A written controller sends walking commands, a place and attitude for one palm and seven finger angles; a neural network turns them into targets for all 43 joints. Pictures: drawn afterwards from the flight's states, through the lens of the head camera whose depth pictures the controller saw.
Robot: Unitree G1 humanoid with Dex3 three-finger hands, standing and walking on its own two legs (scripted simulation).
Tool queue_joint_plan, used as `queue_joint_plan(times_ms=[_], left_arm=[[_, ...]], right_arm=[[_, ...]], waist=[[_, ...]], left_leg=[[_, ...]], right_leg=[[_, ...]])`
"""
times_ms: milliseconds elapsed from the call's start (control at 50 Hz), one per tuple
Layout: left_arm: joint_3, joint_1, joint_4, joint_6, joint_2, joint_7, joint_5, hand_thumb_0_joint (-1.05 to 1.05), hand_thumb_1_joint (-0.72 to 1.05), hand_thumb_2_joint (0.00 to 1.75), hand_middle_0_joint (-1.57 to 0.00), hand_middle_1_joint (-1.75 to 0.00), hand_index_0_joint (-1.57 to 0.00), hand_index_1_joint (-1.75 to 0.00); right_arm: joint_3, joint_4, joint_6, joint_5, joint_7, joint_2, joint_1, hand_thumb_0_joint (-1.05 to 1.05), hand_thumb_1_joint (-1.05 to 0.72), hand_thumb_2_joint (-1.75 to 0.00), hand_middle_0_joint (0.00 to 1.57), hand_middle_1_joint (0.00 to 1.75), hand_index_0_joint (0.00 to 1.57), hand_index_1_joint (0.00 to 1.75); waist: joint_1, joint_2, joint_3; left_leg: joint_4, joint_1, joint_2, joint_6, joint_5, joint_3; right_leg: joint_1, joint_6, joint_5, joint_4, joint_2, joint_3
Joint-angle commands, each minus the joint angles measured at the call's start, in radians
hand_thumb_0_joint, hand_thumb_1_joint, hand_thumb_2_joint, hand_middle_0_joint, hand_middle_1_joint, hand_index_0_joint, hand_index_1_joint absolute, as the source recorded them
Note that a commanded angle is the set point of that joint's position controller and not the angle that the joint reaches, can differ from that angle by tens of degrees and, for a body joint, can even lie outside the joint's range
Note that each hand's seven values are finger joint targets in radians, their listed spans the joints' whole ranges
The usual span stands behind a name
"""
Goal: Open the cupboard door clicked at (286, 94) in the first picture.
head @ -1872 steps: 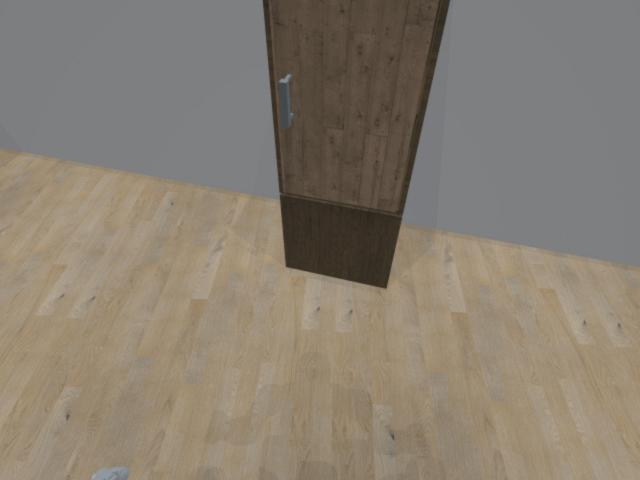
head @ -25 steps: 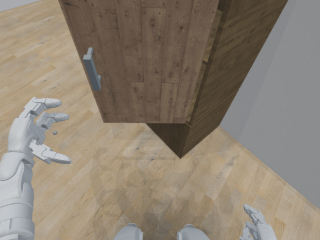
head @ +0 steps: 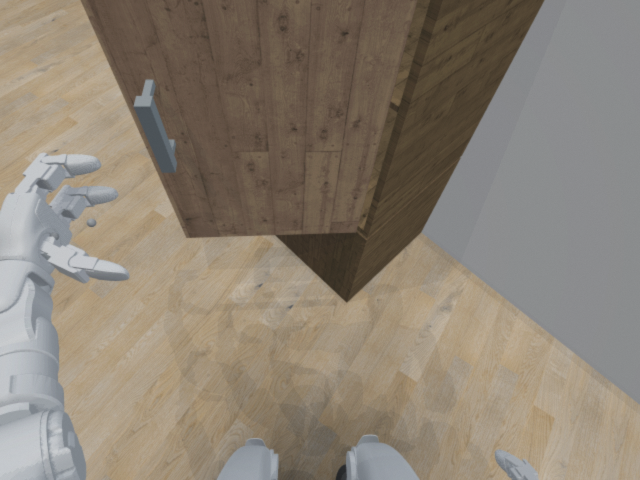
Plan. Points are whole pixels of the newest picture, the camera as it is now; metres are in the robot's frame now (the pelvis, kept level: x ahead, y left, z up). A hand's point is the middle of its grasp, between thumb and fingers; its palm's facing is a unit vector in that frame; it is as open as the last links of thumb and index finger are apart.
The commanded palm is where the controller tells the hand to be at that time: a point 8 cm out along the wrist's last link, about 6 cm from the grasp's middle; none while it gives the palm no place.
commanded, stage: move the hooked fingers beside the handle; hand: left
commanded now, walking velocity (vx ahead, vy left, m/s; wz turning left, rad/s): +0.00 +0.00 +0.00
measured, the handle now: (159, 128) +0.57 +0.23 +0.06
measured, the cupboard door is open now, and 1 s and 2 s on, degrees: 50 50 50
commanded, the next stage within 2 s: slide the fingers in behind the handle in 1.60 s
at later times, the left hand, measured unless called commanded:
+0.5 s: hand (97, 179) +0.47 +0.29 +0.06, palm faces +0.08 -1.00 -0.01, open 14.0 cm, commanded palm +0.45 +0.34 +0.06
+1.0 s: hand (104, 157) +0.51 +0.30 +0.05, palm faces +0.06 -1.00 -0.02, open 14.0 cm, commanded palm +0.49 +0.34 +0.05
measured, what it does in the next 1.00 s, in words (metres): stands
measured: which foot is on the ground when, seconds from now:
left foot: down 0.00-1.00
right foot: down 0.00-1.00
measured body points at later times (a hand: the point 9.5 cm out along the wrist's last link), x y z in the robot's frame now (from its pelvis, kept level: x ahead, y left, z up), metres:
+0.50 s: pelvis -0.01 +0.00 -0.01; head +0.13 +0.03 +0.42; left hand +0.46 +0.34 +0.06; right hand +0.03 -0.28 -0.11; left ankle +0.00 +0.10 -0.67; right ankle +0.03 -0.11 -0.67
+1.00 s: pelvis +0.00 +0.01 -0.02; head +0.16 +0.05 +0.40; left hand +0.50 +0.35 +0.06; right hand -0.01 -0.26 -0.11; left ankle +0.00 +0.10 -0.67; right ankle +0.03 -0.11 -0.67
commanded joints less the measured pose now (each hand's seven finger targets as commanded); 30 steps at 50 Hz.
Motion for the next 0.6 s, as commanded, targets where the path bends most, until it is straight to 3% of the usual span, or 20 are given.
queue_joint_plan(times_ms=[0,140,200,260,320,420,520,580], left_arm=[[0.066,-0.347,-0.133,-0.067,0.339,0.001,-0.016,0.0,-0.5,0.3,-0.3,-1.2,-0.3,-1.2],[0.062,-0.487,-0.036,-0.081,0.391,-0.032,0.002,0.0,-0.5,0.3,-0.3,-1.2,-0.3,-1.2],[0.052,-0.55,-0.005,-0.093,0.404,-0.036,0.018,0.0,-0.5,0.3,-0.3,-1.2,-0.3,-1.2],[0.068,-0.59,0.021,-0.096,0.44,-0.033,0.024,0.0,-0.5,0.3,-0.3,-1.2,-0.3,-1.2],[0.056,-0.642,0.063,-0.08,0.454,-0.027,0.04,0.0,-0.5,0.3,-0.3,-1.2,-0.3,-1.2],[0.132,-0.651,0.066,-0.081,0.577,-0.022,0.059,0.0,-0.5,0.3,-0.3,-1.2,-0.3,-1.2],[0.106,-0.708,0.127,-0.065,0.589,-0.032,0.076,0.0,-0.5,0.3,-0.3,-1.2,-0.3,-1.2],[0.111,-0.727,0.124,-0.065,0.603,-0.043,0.078,0.0,-0.5,0.3,-0.3,-1.2,-0.3,-1.2]], right_arm=[[-0.068,-0.09,-0.02,0.004,-0.007,-0.171,0.09,0.0,-0.9,-0.9,0.2,0.3,0.2,0.3],[-0.066,-0.082,0.01,0.002,-0.005,-0.181,0.115,0.0,-0.9,-0.9,0.2,0.3,0.2,0.3],[-0.067,-0.064,0.022,0.0,-0.005,-0.186,0.127,0.0,-0.9,-0.9,0.2,0.3,0.2,0.3],[-0.067,-0.058,0.036,-0.004,-0.006,-0.194,0.141,0.0,-0.9,-0.9,0.2,0.3,0.2,0.3],[-0.062,-0.052,0.047,-0.005,-0.005,-0.198,0.151,0.0,-0.9,-0.9,0.2,0.3,0.2,0.3],[-0.058,-0.055,0.07,-0.012,-0.003,-0.205,0.174,0.0,-0.9,-0.9,0.2,0.3,0.2,0.3],[-0.049,-0.053,0.09,-0.014,0.002,-0.21,0.187,0.0,-0.9,-0.9,0.2,0.3,0.2,0.3],[-0.051,-0.05,0.101,-0.017,0.002,-0.215,0.207,0.0,-0.9,-0.9,0.2,0.3,0.2,0.3]], waist=[[0.013,0.096,-0.37],[-0.014,0.09,-0.379],[-0.024,0.141,-0.386],[-0.034,0.126,-0.416],[-0.053,0.132,-0.393],[-0.033,0.156,-0.49],[-0.064,0.172,-0.426],[-0.065,0.204,-0.484]], left_leg=[[-0.14,0.17,0.002,-0.003,0.325,-0.021],[-0.11,0.146,0.007,0.003,0.324,-0.024],[-0.105,0.175,0.012,-0.004,0.324,-0.034],[-0.092,0.176,0.015,-0.003,0.343,-0.042],[-0.086,0.142,0.013,0.003,0.305,-0.041],[-0.064,0.141,0.013,0.004,0.378,-0.034],[-0.058,0.109,0.02,0.009,0.345,-0.036],[-0.048,0.164,0.023,0.002,0.417,-0.046]], right_leg=[[0.223,-0.01,0.245,-0.087,0.003,0.032],[0.185,-0.012,0.246,-0.068,0.01,0.035],[0.129,-0.011,0.215,-0.067,0.009,0.03],[0.12,-0.01,0.225,-0.057,0.012,0.028],[0.098,-0.006,0.198,-0.061,0.01,0.03],[0.16,-0.005,0.273,-0.042,0.013,0.038],[0.11,-0.003,0.241,-0.048,0.018,0.035],[0.098,-0.006,0.28,-0.036,0.022,0.028]])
